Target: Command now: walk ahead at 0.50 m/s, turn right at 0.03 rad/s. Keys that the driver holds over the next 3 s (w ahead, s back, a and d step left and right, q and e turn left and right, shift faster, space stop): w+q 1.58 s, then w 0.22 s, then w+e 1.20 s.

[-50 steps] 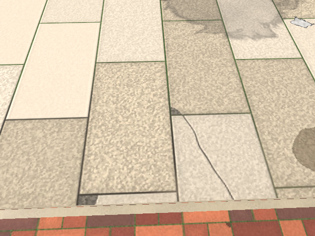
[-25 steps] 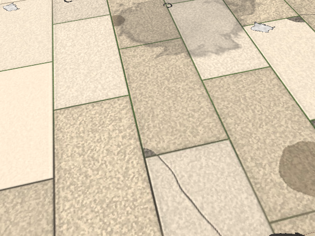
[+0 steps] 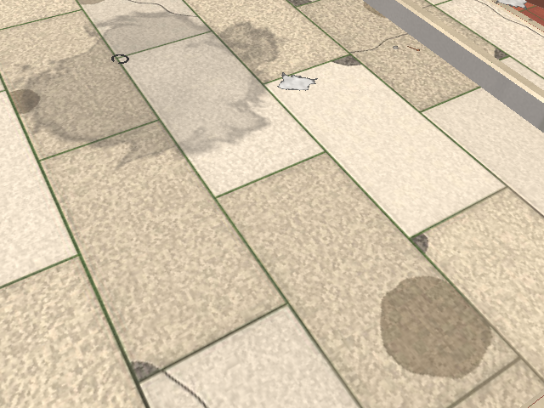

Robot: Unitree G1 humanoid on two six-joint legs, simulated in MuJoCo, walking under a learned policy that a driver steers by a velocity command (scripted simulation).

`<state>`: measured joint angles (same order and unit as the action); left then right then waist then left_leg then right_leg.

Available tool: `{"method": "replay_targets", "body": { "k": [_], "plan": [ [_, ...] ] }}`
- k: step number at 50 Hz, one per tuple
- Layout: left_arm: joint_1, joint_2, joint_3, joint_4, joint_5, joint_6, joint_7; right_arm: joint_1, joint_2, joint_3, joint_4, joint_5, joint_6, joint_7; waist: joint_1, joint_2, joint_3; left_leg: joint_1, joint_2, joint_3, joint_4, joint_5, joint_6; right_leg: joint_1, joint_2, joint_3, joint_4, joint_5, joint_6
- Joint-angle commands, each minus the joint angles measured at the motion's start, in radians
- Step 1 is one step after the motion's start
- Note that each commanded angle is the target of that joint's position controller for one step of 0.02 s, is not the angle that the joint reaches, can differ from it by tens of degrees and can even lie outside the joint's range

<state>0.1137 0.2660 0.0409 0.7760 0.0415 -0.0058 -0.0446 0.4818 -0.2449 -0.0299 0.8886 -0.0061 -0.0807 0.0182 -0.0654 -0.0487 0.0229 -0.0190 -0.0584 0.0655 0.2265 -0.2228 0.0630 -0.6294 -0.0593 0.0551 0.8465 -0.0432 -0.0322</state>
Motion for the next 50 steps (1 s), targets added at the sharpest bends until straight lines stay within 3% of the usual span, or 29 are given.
{"method": "replay_targets", "body": {
  "k": [1,6,11,12,13,14,15,16,17,18,19,20,22,24,25,29,31,32,33,34,35,36,37,38,40,43,47,49,50],
  "plan": [
    [-0.051,0.066,0.013,-0.054,0.005,-0.014,-0.005,0.013,-0.139,-0.027,-0.049,-0.005,-0.014,0.0,0.03,0.134,-0.002,0.0,0.256,-0.151,-0.011,0.473,0.149,0.002,-0.015,-0.061,0.014,0.106,-0.009],
    [-0.225,0.098,0.022,-0.109,0.01,-0.044,0.007,0.106,-0.182,-0.049,-0.016,-0.024,-0.005,-0.038,-0.034,0.132,0.06,0.314,0.342,-0.307,0.11,0.422,0.171,-0.257,-0.062,0.06,-0.113,0.036,0.001],
    [-0.283,0.081,0.02,-0.121,-0.011,-0.076,0.001,0.1,-0.162,-0.054,-0.008,-0.039,0.004,-0.03,-0.071,0.143,0.101,0.179,0.288,-0.336,0.252,0.328,0.139,-0.101,-0.049,0.024,-0.265,0.046,0.01],
    [-0.22,0.057,0.01,-0.088,-0.016,-0.082,-0.009,0.038,-0.144,-0.054,-0.026,-0.034,0.01,-0.041,-0.038,0.09,0.104,0.07,0.23,-0.287,0.305,0.205,0.099,0.063,-0.086,0.076,-0.437,0.231,0.009],
    [-0.232,0.091,0.028,-0.07,-0.013,-0.098,-0.006,0.146,-0.064,-0.029,0.003,-0.01,0.013,-0.021,-0.09,-0.054,0.048,-0.019,0.148,-0.254,0.346,0.186,0.057,0.244,0.012,-0.017,-0.456,0.248,0.021],
    [-0.189,0.077,0.034,-0.054,-0.001,-0.112,-0.011,0.165,-0.086,-0.026,0.028,0.003,0.018,-0.016,-0.058,-0.071,0.009,-0.106,0.127,-0.239,0.432,0.202,0.034,0.422,0.047,-0.03,-0.475,0.215,0.021],
    [-0.054,0.079,0.041,-0.02,0.013,-0.124,-0.013,0.098,-0.142,-0.038,0.02,0.022,0.021,-0.015,0.038,-0.109,-0.063,-0.25,0.092,-0.2,0.603,0.237,0.003,0.666,0.032,0.0,-0.525,0.271,0.004],
    [0.154,0.103,0.056,0.048,0.019,-0.12,-0.004,-0.03,-0.185,-0.054,-0.005,0.028,0.024,-0.023,0.173,-0.128,-0.13,-0.463,0.064,-0.179,0.86,0.001,-0.014,0.931,-0.034,0.076,-0.546,0.318,-0.014],
    [0.258,0.124,0.062,0.075,0.023,-0.115,0.016,-0.128,-0.183,-0.057,-0.032,0.033,0.02,-0.033,0.242,-0.127,-0.156,-0.57,0.056,-0.206,1.005,-0.275,0.005,0.994,-0.132,0.117,-0.518,0.354,0.001],
    [0.262,0.125,0.058,0.073,0.028,-0.119,0.032,-0.175,-0.184,-0.06,-0.046,0.052,0.012,-0.033,0.238,-0.113,-0.147,-0.624,0.081,-0.209,1.007,-0.282,0.009,0.984,-0.174,0.113,-0.473,0.447,0.008],
    [0.238,0.112,0.049,0.073,0.033,-0.124,0.04,-0.167,-0.157,-0.058,-0.047,0.05,0.012,-0.029,0.204,-0.127,-0.107,-0.635,0.094,-0.194,0.991,-0.275,0.006,0.914,-0.198,0.111,-0.464,0.573,0.006],
    [0.228,0.095,0.041,0.082,0.031,-0.132,0.039,-0.164,-0.124,-0.055,-0.042,0.023,0.027,-0.03,0.179,-0.126,-0.044,-0.617,0.096,-0.155,0.997,-0.274,0.013,0.807,-0.184,0.095,-0.484,0.645,0.023],
    [0.167,0.093,0.039,0.079,-0.026,-0.166,0.044,-0.179,-0.054,-0.042,-0.069,-0.038,0.042,-0.018,0.12,-0.21,0.071,-0.58,0.136,-0.113,0.834,-0.098,0.0,0.558,-0.177,0.073,-0.651,0.212,-0.013],
    [0.126,0.04,0.03,0.096,-0.037,-0.199,0.055,-0.224,-0.051,-0.041,-0.077,-0.043,0.027,0.005,0.088,-0.123,0.167,-0.552,0.155,-0.086,0.649,0.092,-0.044,0.432,-0.119,0.013,-0.684,0.044,-0.058],
    [0.124,0.021,0.025,0.101,-0.03,-0.209,0.062,-0.226,-0.058,-0.045,-0.076,-0.044,0.014,0.018,0.077,-0.061,0.153,-0.512,0.142,-0.065,0.578,0.211,-0.064,0.417,-0.112,-0.008,-0.65,0.06,-0.084],
    [0.079,0.035,0.02,0.114,-0.078,-0.223,0.083,-0.151,-0.031,-0.034,-0.071,-0.038,-0.011,0.062,-0.021,0.055,0.091,-0.147,0.107,-0.043,0.341,0.639,-0.073,0.168,-0.115,-0.113,-0.463,0.003,-0.079],
    [0.064,0.068,0.027,0.108,-0.089,-0.202,0.085,-0.082,-0.079,-0.044,-0.048,-0.053,0.001,0.063,-0.075,0.122,0.081,-0.059,0.09,-0.049,0.334,0.617,-0.038,0.131,-0.112,-0.139,-0.269,-0.023,-0.07],
    [0.047,0.094,0.036,0.097,-0.094,-0.181,0.082,0.033,-0.107,-0.052,-0.01,-0.074,0.0,0.057,-0.144,0.194,0.041,0.06,0.065,-0.062,0.286,0.607,0.013,0.095,-0.059,-0.19,0.012,-0.042,-0.057],
    [0.076,0.107,0.047,0.062,-0.089,-0.152,0.073,0.171,-0.223,-0.081,0.025,-0.077,-0.009,0.036,-0.195,0.453,-0.026,0.249,0.16,-0.159,0.278,1.11,0.169,-0.038,0.158,-0.287,0.533,-0.533,-0.002],
    [0.175,0.075,0.022,0.016,-0.046,-0.12,0.085,0.186,-0.252,-0.077,-0.002,-0.067,-0.014,0.015,-0.126,0.402,-0.162,0.509,0.354,-0.402,0.399,1.134,0.291,-0.283,0.11,-0.048,0.676,-0.641,0.001],
    [0.167,0.09,0.014,0.012,-0.007,-0.102,0.082,0.159,-0.213,-0.068,-0.032,-0.041,-0.004,-0.004,-0.128,0.199,-0.196,0.502,0.389,-0.478,0.344,0.936,0.31,-0.341,0.055,0.009,0.683,-0.555,0.005],
    [0.166,0.091,0.011,-0.002,0.015,-0.098,0.068,0.095,-0.186,-0.055,-0.047,-0.031,0.012,-0.021,-0.069,0.063,-0.155,0.406,0.377,-0.523,0.292,0.791,0.294,-0.348,0.022,0.013,0.637,-0.502,0.0],
    [0.213,0.072,0.006,-0.019,0.009,-0.087,0.053,-0.016,-0.243,-0.07,-0.085,-0.033,0.025,-0.049,0.01,0.12,-0.198,0.309,0.49,-0.726,0.218,0.464,0.371,-0.357,-0.004,0.081,0.623,-0.481,0.014],
    [0.188,0.107,0.008,-0.013,0.034,-0.073,0.049,-0.09,-0.208,-0.061,-0.124,-0.031,0.025,-0.061,0.026,0.045,-0.167,0.133,0.489,-0.817,0.15,0.327,0.37,-0.295,-0.041,0.094,0.563,-0.452,0.04],
    [0.133,0.098,0.005,-0.02,0.024,-0.037,0.046,-0.15,-0.195,-0.053,-0.106,-0.021,0.024,-0.045,0.086,-0.003,-0.051,-0.191,0.365,-0.643,0.102,0.326,0.326,-0.109,-0.053,0.04,0.365,-0.397,0.082],
    [0.058,0.034,-0.029,-0.053,-0.007,-0.026,0.03,-0.178,-0.207,-0.071,-0.084,-0.007,0.024,-0.018,0.092,0.115,-0.017,-0.452,0.157,-0.354,0.076,0.38,0.203,0.225,-0.014,-0.05,0.012,-0.186,0.075],
    [0.047,0.065,-0.015,-0.052,-0.025,-0.041,0.03,-0.151,-0.197,-0.087,-0.077,-0.002,0.035,0.004,0.072,0.102,-0.068,-0.34,0.133,-0.38,0.158,0.177,0.133,0.358,0.049,-0.07,-0.204,-0.109,0.063],
    [0.15,0.086,0.002,-0.021,-0.012,-0.058,0.039,-0.155,-0.174,-0.087,-0.079,-0.005,0.036,0.001,0.13,0.059,-0.079,-0.399,0.088,-0.382,0.308,0.024,0.085,0.539,0.055,-0.062,-0.312,-0.149,0.051],
    [0.272,0.162,0.023,-0.01,0.009,-0.073,0.05,-0.179,-0.107,-0.07,-0.104,0.001,0.025,0.001,0.194,-0.07,-0.133,-0.499,0.002,-0.288,0.571,-0.082,0.04,0.667,-0.135,0.159,-0.418,-0.337,0.007]
  ]
}}
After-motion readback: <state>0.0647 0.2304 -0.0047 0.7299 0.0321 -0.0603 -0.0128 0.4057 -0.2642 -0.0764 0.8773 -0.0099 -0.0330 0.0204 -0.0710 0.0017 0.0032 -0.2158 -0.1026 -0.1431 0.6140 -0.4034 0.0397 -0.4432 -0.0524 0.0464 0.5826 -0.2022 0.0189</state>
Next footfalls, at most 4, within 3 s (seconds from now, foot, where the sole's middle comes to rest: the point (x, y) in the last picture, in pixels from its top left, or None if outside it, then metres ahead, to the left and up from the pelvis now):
0.22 right None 0.29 -0.19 -0.84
0.64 left None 0.52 0.02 -0.90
1.00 right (300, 321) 0.78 -0.13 -0.90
1.50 left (183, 317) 0.81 0.21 -0.90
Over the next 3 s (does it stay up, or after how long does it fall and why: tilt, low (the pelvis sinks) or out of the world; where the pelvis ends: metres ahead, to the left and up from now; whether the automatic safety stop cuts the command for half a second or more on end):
stays up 1.31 0.63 -0.13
